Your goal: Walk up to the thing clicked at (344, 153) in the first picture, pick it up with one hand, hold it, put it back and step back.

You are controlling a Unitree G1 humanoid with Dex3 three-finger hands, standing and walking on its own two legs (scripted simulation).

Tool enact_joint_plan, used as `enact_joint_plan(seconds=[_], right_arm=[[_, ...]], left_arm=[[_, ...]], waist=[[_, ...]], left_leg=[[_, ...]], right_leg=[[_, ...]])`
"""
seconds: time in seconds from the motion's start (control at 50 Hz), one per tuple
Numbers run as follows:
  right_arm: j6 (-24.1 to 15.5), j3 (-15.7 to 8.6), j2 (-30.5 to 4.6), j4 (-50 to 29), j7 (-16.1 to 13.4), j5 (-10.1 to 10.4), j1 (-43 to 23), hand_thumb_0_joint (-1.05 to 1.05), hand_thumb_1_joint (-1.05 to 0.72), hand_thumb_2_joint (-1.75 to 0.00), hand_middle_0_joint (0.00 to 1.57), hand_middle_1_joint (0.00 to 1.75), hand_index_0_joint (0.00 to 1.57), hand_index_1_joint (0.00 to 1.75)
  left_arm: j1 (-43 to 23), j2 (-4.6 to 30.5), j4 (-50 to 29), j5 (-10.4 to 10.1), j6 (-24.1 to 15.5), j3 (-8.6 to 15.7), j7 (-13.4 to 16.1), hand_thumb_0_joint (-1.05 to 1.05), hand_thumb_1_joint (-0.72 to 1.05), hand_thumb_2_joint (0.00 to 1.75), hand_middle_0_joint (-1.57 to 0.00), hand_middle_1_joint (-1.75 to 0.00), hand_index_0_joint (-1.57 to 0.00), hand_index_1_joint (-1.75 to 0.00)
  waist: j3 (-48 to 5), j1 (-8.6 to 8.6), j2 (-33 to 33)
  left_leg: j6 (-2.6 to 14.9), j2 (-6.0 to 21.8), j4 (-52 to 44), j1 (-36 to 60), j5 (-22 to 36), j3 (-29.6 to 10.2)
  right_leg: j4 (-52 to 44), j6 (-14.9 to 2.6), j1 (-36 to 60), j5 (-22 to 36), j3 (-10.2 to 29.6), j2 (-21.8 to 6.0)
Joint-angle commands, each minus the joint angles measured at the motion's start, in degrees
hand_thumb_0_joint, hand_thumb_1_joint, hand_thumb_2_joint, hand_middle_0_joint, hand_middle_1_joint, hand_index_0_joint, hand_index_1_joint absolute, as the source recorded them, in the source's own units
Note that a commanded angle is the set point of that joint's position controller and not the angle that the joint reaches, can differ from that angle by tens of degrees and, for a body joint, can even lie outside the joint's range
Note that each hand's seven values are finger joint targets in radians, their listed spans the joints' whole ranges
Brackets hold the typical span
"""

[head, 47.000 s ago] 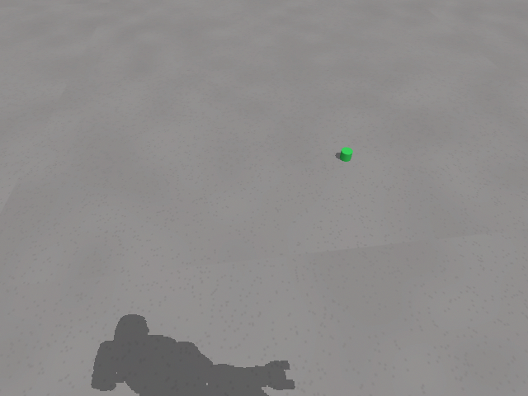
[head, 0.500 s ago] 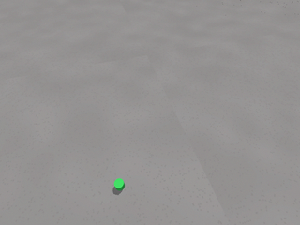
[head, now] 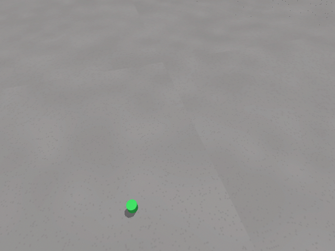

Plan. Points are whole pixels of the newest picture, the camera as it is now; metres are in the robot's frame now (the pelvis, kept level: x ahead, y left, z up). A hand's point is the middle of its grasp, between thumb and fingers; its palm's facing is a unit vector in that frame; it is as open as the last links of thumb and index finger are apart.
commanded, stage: stand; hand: left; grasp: from above
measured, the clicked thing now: (132, 206) +0.47 +0.23 -0.76
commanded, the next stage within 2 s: step back in 0.20 s
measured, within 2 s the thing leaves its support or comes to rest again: neither
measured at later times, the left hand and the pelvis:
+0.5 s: hand out of the picture +0.09 +0.30 -0.18, palm faces -0.03 -0.93 -0.37, open 7.4 cm; pelvis -0.04 +0.04 -0.02, yaw +0 degrees
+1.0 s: hand out of the picture -0.02 +0.31 -0.18, palm faces -0.15 -0.91 -0.39, open 7.4 cm; pelvis -0.14 +0.06 -0.03, yaw -8 degrees
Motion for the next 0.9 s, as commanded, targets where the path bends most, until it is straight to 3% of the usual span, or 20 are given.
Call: enact_joint_plan(seconds=[0.0,0.16,0.18,0.24,0.28,0.34,0.36,0.42,0.44,0.46,0.48,0.5,0.52,0.54,0.58,0.62,0.72,0.76,0.82,0.88], right_arm=[[-1.3,-1.9,-11.3,-3.2,-0.7,0.2,-2.3,0.0,-0.9,-0.9,0.2,0.3,0.2,0.3],[-1.4,-1.7,-11.8,-3.1,-0.7,0.3,-1.9,0.0,-0.9,-0.9,0.2,0.3,0.2,0.3],[-0.2,-3.1,-14.8,-4.2,-0.3,0.5,-4.5,0.0,-0.9,-0.9,0.2,0.3,0.2,0.3],[0.7,-3.4,-13.3,-6.0,-0.1,1.4,-1.7,0.0,-0.9,-0.9,0.2,0.3,0.2,0.3],[1.4,-3.7,-12.6,-7.2,0.0,1.4,-0.7,0.0,-0.9,-0.9,0.2,0.3,0.2,0.3],[2.7,-4.7,-12.6,-9.1,0.2,0.8,1.4,0.0,-0.9,-0.9,0.2,0.3,0.2,0.3],[3.0,-4.8,-12.6,-9.7,0.4,0.8,2.3,0.0,-0.9,-0.9,0.2,0.3,0.2,0.3],[2.2,-5.0,-12.4,-10.5,0.4,0.9,4.3,0.0,-0.9,-0.9,0.2,0.3,0.2,0.3],[1.7,-5.0,-12.1,-10.5,0.3,0.4,5.3,0.0,-0.9,-0.9,0.2,0.3,0.2,0.3],[1.4,-5.6,-13.6,-10.8,0.1,-0.4,4.8,0.0,-0.9,-0.9,0.2,0.3,0.2,0.3],[1.1,-6.8,-17.5,-12.0,0.0,-1.6,4.0,0.0,-0.9,-0.9,0.2,0.3,0.2,0.3],[0.8,-7.1,-20.2,-12.9,0.0,-1.4,4.1,0.0,-0.9,-0.9,0.2,0.3,0.2,0.3],[0.8,-7.6,-21.8,-13.8,-0.1,-0.9,4.6,0.0,-0.9,-0.9,0.2,0.3,0.2,0.3],[0.8,-7.6,-20.6,-14.3,-0.6,-0.9,3.2,0.0,-0.9,-0.9,0.2,0.3,0.2,0.3],[0.7,-6.5,-16.8,-15.6,-1.5,-1.0,-1.9,0.0,-0.9,-0.9,0.2,0.3,0.2,0.3],[0.6,-6.4,-15.4,-16.8,-2.0,-0.3,-0.2,0.0,-0.9,-0.9,0.2,0.3,0.2,0.3],[0.5,-7.1,-15.3,-18.0,-2.4,-0.2,3.3,0.0,-0.9,-0.9,0.2,0.3,0.2,0.3],[0.5,-7.2,-15.4,-18.3,-2.3,-0.1,4.4,0.0,-0.9,-0.9,0.2,0.3,0.2,0.3],[0.4,-7.5,-15.9,-19.3,-2.2,-0.2,4.6,0.0,-0.9,-0.9,0.2,0.3,0.2,0.3],[0.3,-7.4,-16.7,-20.6,-1.9,-0.4,2.4,0.0,-0.9,-0.9,0.2,0.3,0.2,0.3]], left_arm=[[-2.4,12.4,-3.6,0.0,-1.1,2.1,0.9,0.0,0.9,0.9,-0.2,-0.3,-0.2,-0.3],[-1.8,12.3,-3.7,-0.2,-1.2,1.9,0.9,0.0,0.9,0.9,-0.2,-0.3,-0.2,-0.3],[-1.7,17.0,-4.9,-1.1,-0.6,4.3,1.2,0.0,0.9,0.9,-0.2,-0.3,-0.2,-0.3],[-1.0,17.0,-7.8,-1.2,-0.2,5.0,1.6,0.0,0.9,0.9,-0.2,-0.3,-0.2,-0.3],[-2.3,17.6,-10.1,-1.0,0.2,5.3,1.6,0.0,0.9,0.9,-0.2,-0.3,-0.2,-0.3],[-5.1,18.9,-14.1,0.4,0.8,5.6,1.9,0.0,0.9,0.9,-0.2,-0.3,-0.2,-0.3],[-5.8,18.6,-14.9,0.7,0.9,5.6,1.9,0.0,0.9,0.9,-0.2,-0.3,-0.2,-0.3],[-6.1,17.1,-16.7,0.8,1.3,4.8,2.0,0.0,0.9,0.9,-0.2,-0.3,-0.2,-0.3],[-5.7,16.9,-17.2,0.5,1.8,4.7,1.9,0.0,0.9,0.9,-0.2,-0.3,-0.2,-0.3],[-5.3,16.0,-17.9,-0.1,2.4,4.6,1.7,0.0,0.9,0.9,-0.2,-0.3,-0.2,-0.3],[-3.9,13.3,-18.7,-0.7,2.8,4.0,1.6,0.0,0.9,0.9,-0.2,-0.3,-0.2,-0.3],[-3.6,12.2,-19.1,-0.6,3.3,3.8,2.1,0.0,0.9,0.9,-0.2,-0.3,-0.2,-0.3],[-3.1,12.9,-18.8,-0.3,3.5,4.1,2.8,0.0,0.9,0.9,-0.2,-0.3,-0.2,-0.3],[-4.7,13.8,-18.8,0.1,3.7,4.3,3.1,0.0,0.9,0.9,-0.2,-0.3,-0.2,-0.3],[-0.2,13.8,-17.8,-0.7,3.7,4.3,2.8,0.0,0.9,0.9,-0.2,-0.3,-0.2,-0.3],[2.5,13.9,-18.2,-0.3,3.6,4.7,2.2,0.0,0.9,0.9,-0.2,-0.3,-0.2,-0.3],[1.2,13.9,-20.6,0.3,3.4,5.4,2.0,0.0,0.9,0.9,-0.2,-0.3,-0.2,-0.3],[1.3,13.8,-21.3,0.3,3.4,5.6,1.8,0.0,0.9,0.9,-0.2,-0.3,-0.2,-0.3],[2.9,13.7,-21.6,0.5,3.4,5.8,1.6,0.0,0.9,0.9,-0.2,-0.3,-0.2,-0.3],[4.8,13.7,-21.1,0.7,3.3,6.3,1.3,0.0,0.9,0.9,-0.2,-0.3,-0.2,-0.3]], waist=[[-3.3,0.18,-0.3],[-3.4,0.28,-0.2],[2.4,0.36,-1.7],[-4.6,-0.26,-3.4],[-7.2,-0.39,-6.1],[-5.9,-0.4,-11.8],[-5.1,-0.9,-11.5],[-6.0,-1.23,-9.6],[-6.1,-1.71,-8.0],[-5.8,-1.43,-2.9],[-6.0,-0.62,6.5],[-5.3,-0.79,9.7],[-7.5,-2.57,10.8],[-6.5,-2.78,8.0],[-5.3,1.31,6.3],[-6.5,1.27,7.4],[-4.7,-1.81,4.7],[-5.2,-2.52,5.1],[-7.1,-2.47,5.3],[-6.7,-1.62,4.9]], left_leg=[[2.03,6.7,-3.2,-1.3,3.8,-4.9],[2.01,6.7,-2.8,-0.3,6.3,-4.8],[2.95,5.3,3.6,-4.4,13.4,-4.6],[3.0,2.9,12.1,-3.7,13.7,-2.0],[2.33,0.1,17.9,-4.7,7.3,0.2],[2.92,-2.9,32.9,-8.6,-19.4,-0.8],[3.33,-2.4,34.8,-9.5,-21.6,-2.2],[2.76,-1.6,21.9,-10.4,-13.2,0.4],[2.45,-0.9,11.7,-9.0,-3.6,1.3],[3.31,2.2,6.6,-5.7,10.9,-2.1],[6.72,10.9,4.4,-1.6,24.1,-13.9],[10.92,16.8,5.1,1.4,39.7,-19.2],[13.6,20.6,4.3,0.0,38.5,-23.2],[12.28,19.3,3.5,-1.4,34.2,-21.6],[8.89,13.1,7.3,2.3,35.7,-11.6],[6.31,11.0,8.5,5.1,34.3,-9.0],[10.38,14.0,8.0,6.3,31.2,-9.9],[10.5,14.5,7.8,7.4,28.8,-10.6],[11.63,16.0,7.8,7.5,24.4,-12.0],[15.55,18.9,6.5,2.0,18.2,-13.5]], right_leg=[[-3.0,-0.99,0.8,4.2,5.9,-7.8],[-2.9,-0.77,0.4,6.7,5.7,-7.6],[1.2,-1.26,-4.5,16.6,6.6,-7.1],[3.4,-5.25,-2.8,22.0,8.3,-9.9],[3.3,-8.78,-3.4,23.5,11.6,-13.7],[3.6,-15.03,-9.0,23.0,16.8,-20.8],[4.6,-15.37,-10.5,23.0,15.7,-20.9],[11.6,-10.65,-5.7,24.7,10.9,-15.3],[14.8,-8.04,-5.0,22.2,9.2,-13.0],[19.2,-5.33,-7.9,15.6,6.6,-8.8],[28.0,-2.39,-14.6,3.2,3.8,-0.8],[36.4,-1.31,-22.0,-24.8,5.8,6.0],[43.4,-1.16,-21.6,-29.2,11.5,6.7],[46.4,-1.44,-22.2,-27.3,14.2,6.3],[51.1,-1.18,-26.3,-19.7,14.0,5.9],[50.0,-0.43,-25.4,-15.3,11.9,5.4],[44.5,1.64,-24.8,-17.6,10.9,4.9],[41.0,1.46,-24.5,-17.9,10.4,4.4],[38.1,0.96,-23.1,-18.6,9.2,3.3],[37.5,0.8,-19.5,-19.8,7.9,2.0]])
